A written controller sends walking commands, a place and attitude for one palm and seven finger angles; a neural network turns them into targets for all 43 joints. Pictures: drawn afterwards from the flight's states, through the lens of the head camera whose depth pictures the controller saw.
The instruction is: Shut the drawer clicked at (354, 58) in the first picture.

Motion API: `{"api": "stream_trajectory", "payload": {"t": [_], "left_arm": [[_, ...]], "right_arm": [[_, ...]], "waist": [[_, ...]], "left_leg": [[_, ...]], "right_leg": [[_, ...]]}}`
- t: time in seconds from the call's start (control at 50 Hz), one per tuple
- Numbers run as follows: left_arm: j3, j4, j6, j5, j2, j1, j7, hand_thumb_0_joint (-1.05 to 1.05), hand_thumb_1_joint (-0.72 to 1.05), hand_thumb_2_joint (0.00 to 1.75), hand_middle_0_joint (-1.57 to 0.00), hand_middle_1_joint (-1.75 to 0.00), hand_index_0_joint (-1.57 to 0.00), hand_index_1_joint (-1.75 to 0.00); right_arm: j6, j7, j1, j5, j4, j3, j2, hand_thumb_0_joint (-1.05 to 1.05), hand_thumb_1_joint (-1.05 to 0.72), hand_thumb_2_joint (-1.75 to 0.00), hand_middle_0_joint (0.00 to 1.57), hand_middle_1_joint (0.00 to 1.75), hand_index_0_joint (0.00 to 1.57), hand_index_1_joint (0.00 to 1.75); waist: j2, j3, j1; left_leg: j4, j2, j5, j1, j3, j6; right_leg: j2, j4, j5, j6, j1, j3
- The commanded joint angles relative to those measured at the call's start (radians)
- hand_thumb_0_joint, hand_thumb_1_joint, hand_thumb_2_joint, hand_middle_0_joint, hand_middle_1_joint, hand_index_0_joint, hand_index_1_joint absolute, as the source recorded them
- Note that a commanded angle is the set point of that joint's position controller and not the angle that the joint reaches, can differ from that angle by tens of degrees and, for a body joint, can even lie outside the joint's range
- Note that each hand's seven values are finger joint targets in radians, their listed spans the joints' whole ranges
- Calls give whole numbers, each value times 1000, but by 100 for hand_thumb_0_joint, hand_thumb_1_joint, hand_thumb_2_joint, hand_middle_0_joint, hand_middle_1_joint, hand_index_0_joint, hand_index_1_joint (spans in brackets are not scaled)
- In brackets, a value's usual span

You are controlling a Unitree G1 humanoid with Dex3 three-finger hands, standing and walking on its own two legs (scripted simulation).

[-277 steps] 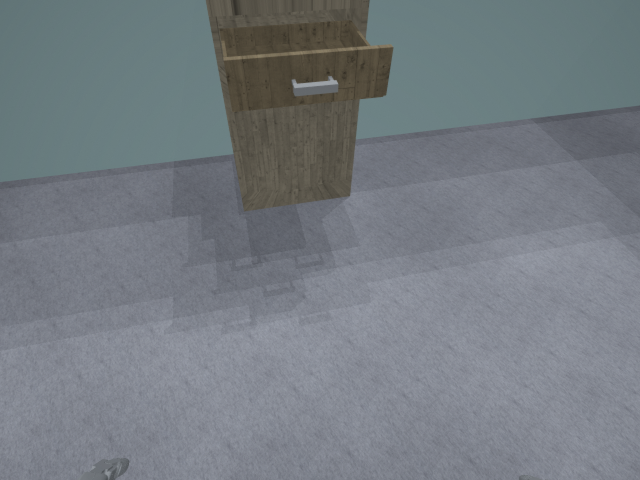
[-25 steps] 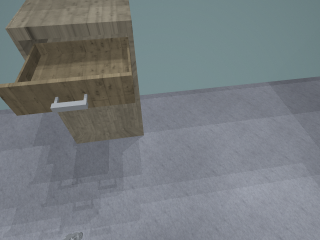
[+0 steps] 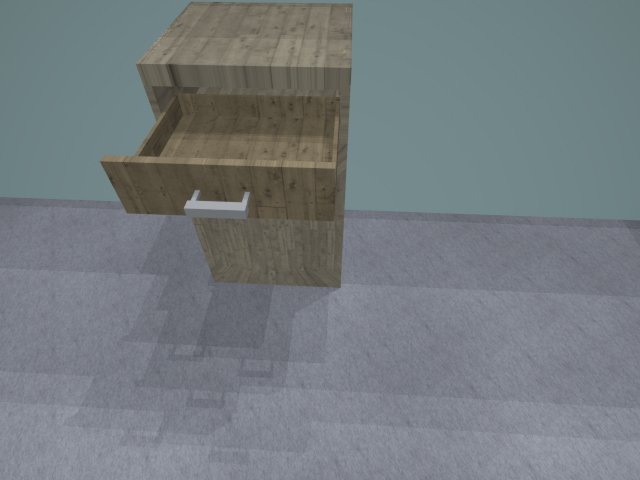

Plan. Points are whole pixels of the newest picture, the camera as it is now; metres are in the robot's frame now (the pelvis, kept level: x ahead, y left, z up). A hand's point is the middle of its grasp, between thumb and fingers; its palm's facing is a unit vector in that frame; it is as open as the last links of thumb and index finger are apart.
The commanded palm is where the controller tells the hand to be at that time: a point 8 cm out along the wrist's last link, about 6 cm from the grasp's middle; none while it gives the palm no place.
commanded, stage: take the last steps up to it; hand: left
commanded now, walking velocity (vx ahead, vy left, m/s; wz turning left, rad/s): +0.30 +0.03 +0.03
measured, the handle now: (219, 202) +0.60 +0.27 -0.04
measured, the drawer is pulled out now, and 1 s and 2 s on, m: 0.30 0.30 0.30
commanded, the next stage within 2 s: come to a stop and stand still in 0.74 s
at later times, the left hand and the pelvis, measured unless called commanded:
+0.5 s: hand (189, 441) +0.20 +0.23 -0.18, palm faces +0.01 -0.99 -0.17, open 7.3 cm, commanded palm none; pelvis +0.13 +0.06 -0.01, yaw -1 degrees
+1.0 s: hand (239, 378) +0.30 +0.18 -0.17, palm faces +0.02 -0.98 -0.22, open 7.2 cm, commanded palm none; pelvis +0.28 +0.00 -0.01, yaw -3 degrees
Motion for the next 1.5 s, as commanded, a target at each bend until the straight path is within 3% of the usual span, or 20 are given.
{"api": "stream_trajectory", "payload": {"t": [0.0, 0.06, 0.1, 0.12, 0.24, 0.48, 0.58, 0.6, 0.64, 0.7, 0.78, 0.96, 1.06, 1.14, 1.28, 1.3, 1.32, 1.38, 1.42, 1.48], "left_arm": [[40, -3, -11, -3, 187, 27, 4, 0, 90, 90, -20, -30, -20, -30], [29, 11, 2, -15, 143, -3, -4, 0, 90, 90, -20, -30, -20, -30], [6, -47, 5, -14, 54, -68, -11, 0, 90, 90, -20, -30, -20, -30], [10, -64, 3, -10, 65, -113, -12, 0, 90, 90, -20, -30, -20, -30], [17, 21, 13, -9, 44, -20, -29, 0, 90, 90, -20, -30, -20, -30], [12, -96, 15, -19, 30, -326, -31, 0, 90, 90, -20, -30, -20, -30], [24, -44, -9, -19, 59, -123, -23, 0, 90, 90, -20, -30, -20, -30], [37, 2, -21, -13, 99, 18, -19, 0, 90, 90, -20, -30, -20, -30], [71, 37, -35, -27, 261, 168, -1, 0, 90, 90, -20, -30, -20, -30], [43, -17, -23, -34, 160, -66, 7, 0, 90, 90, -20, -30, -20, -30], [14, -21, -37, -22, 76, -142, 12, 0, 90, 90, -20, -30, -20, -30], [7, 9, -6, -20, 104, -89, 24, 0, 90, 90, -20, -30, -20, -30], [3, -2, 33, -29, 63, -44, 35, 0, 90, 90, -20, -30, -20, -30], [8, -4, 58, -27, 66, -31, 28, 0, 90, 90, -20, -30, -20, -30], [10, -18, 61, -18, 30, 8, 18, 0, 90, 90, -20, -30, -20, -30], [-14, -6, 34, -24, 69, 59, 43, 0, 90, 90, -20, -30, -20, -30], [7, -80, 22, -4, 131, -13, 40, 0, 90, 90, -20, -30, -20, -30], [9, -121, -9, 8, 166, -18, 47, 0, 90, 90, -20, -30, -20, -30], [13, -126, -5, -2, 142, -42, 53, 0, 90, 90, -20, -30, -20, -30], [5, -160, 16, -6, 140, -103, 48, 0, 90, 90, -20, -30, -20, -30]], "right_arm": [[-55, 5, -35, 5, -83, 9, -7, 0, -90, -90, 20, 30, 20, 30], [-76, -16, 141, 9, -15, 3, -50, 0, -90, -90, 20, 30, 20, 30], [-82, -36, 299, -1, 14, -26, -191, 0, -90, -90, 20, 30, 20, 30], [-79, -43, 279, 0, 10, -21, -193, 0, -90, -90, 20, 30, 20, 30], [-124, -56, 149, 15, -5, 21, -34, 0, -90, -90, 20, 30, 20, 30], [-134, -69, 317, -2, 95, 24, -27, 0, -90, -90, 20, 30, 20, 30], [-125, -68, 280, 3, 106, 15, -68, 0, -90, -90, 20, 30, 20, 30], [-126, -62, 262, 12, 100, 14, -66, 0, -90, -90, 20, 30, 20, 30], [-121, -52, 335, 29, 59, 21, 7, 0, -90, -90, 20, 30, 20, 30], [-99, -46, 196, 17, 48, 14, 34, 0, -90, -90, 20, 30, 20, 30], [-63, -41, 248, 1, 63, 22, 76, 0, -90, -90, 20, 30, 20, 30], [-54, -52, 76, 22, 18, 39, 54, 0, -90, -90, 20, 30, 20, 30], [-53, -66, 50, 14, -11, 14, -70, 0, -90, -90, 20, 30, 20, 30], [-44, -78, -28, 14, -37, 11, -79, 0, -90, -90, 20, 30, 20, 30], [-36, -69, -103, 3, -80, -13, -104, 0, -90, -90, 20, 30, 20, 30], [-58, -70, -122, 23, -102, -28, -153, 0, -90, -90, 20, 30, 20, 30], [-55, -42, -57, 23, -139, -7, -43, 0, -90, -90, 20, 30, 20, 30], [-47, -29, -35, 13, -172, 8, 19, 0, -90, -90, 20, 30, 20, 30], [-40, -33, -62, 20, -185, 11, 6, 0, -90, -90, 20, 30, 20, 30], [-36, -33, -3, 21, -158, 23, 20, 0, -90, -90, 20, 30, 20, 30]], "waist": [[-174, 47, -12], [6, 15, -101], [331, 59, -164], [206, 119, -152], [82, 123, -49], [101, 184, -108], [73, 43, -6], [38, -43, 56], [-264, -259, 48], [-55, -1, -12], [-66, 39, -101], [-121, -34, -54], [62, -3, -46], [238, 26, -34], [152, -97, -32], [73, -151, -6], [-166, -132, -38], [-122, -133, -59], [-276, -75, -56], [-205, 31, -88]], "left_leg": [[-184, -20, -15, 39, 50, 30], [-395, -20, 28, 402, 56, 35], [-666, 323, -278, 437, -449, 173], [-687, 358, -264, 366, -454, 213], [-655, 176, 265, 263, -123, 161], [-588, 217, 607, 410, -64, 200], [-293, 185, 929, 350, 11, 148], [-114, 138, 814, 243, 41, 115], [480, -77, -205, -107, 45, 44], [541, 41, -51, -147, -67, 60], [341, 61, 41, -45, -35, 26], [-174, -6, 103, 71, -5, -15], [-368, 175, 742, 232, -134, 86], [-500, 236, 628, 104, -197, 181], [-470, 219, 394, 162, -168, 200], [-158, 187, 631, 247, -95, 113], [-88, 22, 231, -13, -4, 69], [99, -82, -88, -104, -3, 35], [138, -61, -81, -128, -21, 47], [-133, -70, 53, 81, 16, 44]], "right_leg": [[-233, -203, -281, -114, -48, 238], [-126, -5, -350, -39, -289, 120], [38, 486, -363, 23, -552, 24], [1, 607, -329, 7, -590, 106], [-30, 749, -6, 26, -501, 148], [-15, 431, 6, 8, -559, 103], [88, 211, 35, -48, -125, 37], [68, 157, 118, -61, 98, 72], [-377, -6, 437, -256, 391, 668], [-290, -125, 86, -212, -14, 497], [-189, -169, 194, -148, -212, 239], [-144, -15, 583, -143, -49, 211], [-1, 127, 148, -10, -159, 152], [49, 332, -221, 10, -118, 135], [50, 378, -242, 18, -153, 164], [-3, 78, -87, 6, -200, 270], [-76, 23, 145, -23, -77, 397], [-166, 106, 692, -153, 34, 372], [-157, 119, 632, -171, -2, 378], [-101, 95, 235, -125, -221, 286]]}}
